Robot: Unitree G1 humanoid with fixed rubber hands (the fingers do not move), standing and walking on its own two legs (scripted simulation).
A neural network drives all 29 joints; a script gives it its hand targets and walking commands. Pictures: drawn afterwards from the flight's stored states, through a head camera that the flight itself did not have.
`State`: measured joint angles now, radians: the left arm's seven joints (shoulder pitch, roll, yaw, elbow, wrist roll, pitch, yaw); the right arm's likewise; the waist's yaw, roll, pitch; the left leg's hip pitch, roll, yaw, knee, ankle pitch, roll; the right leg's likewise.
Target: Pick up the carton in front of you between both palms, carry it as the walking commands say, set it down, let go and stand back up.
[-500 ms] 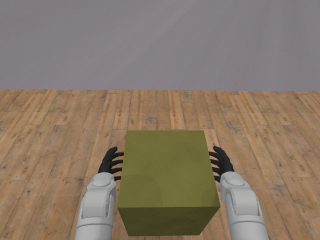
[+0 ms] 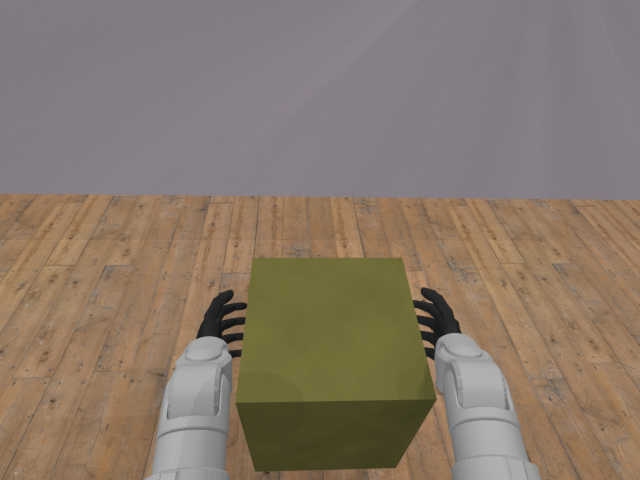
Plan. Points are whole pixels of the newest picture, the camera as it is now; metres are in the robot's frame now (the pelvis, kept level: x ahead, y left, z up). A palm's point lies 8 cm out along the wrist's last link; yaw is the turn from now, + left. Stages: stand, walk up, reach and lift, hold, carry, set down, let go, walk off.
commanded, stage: hold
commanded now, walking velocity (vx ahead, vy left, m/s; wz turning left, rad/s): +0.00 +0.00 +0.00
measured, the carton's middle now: (327, 367) +0.30 +0.00 -0.04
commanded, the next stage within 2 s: set down in 0.14 s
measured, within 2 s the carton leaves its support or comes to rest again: neither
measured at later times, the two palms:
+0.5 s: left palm (220, 333) +0.34 +0.15 -0.01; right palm (428, 328) +0.34 -0.15 +0.01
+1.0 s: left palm (233, 368) +0.39 +0.16 -0.21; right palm (393, 367) +0.39 -0.14 -0.19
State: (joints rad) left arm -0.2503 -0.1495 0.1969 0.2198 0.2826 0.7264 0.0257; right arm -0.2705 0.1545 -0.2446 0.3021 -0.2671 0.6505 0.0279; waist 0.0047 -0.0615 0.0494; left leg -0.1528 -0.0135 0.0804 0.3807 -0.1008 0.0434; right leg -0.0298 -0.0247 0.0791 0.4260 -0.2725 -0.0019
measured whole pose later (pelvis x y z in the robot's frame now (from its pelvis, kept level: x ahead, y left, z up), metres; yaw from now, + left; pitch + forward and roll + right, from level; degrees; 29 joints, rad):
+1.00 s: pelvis -0.03 -0.03 -0.13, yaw +0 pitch +34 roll -2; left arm -0.79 0.01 0.40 0.61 0.26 0.23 -0.06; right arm -0.70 0.20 -0.45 0.49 -0.18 0.19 -0.11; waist 0.03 -0.07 -0.07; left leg -1.47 0.04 -0.03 1.15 -0.28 0.00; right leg -1.33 0.07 0.02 1.23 -0.50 0.02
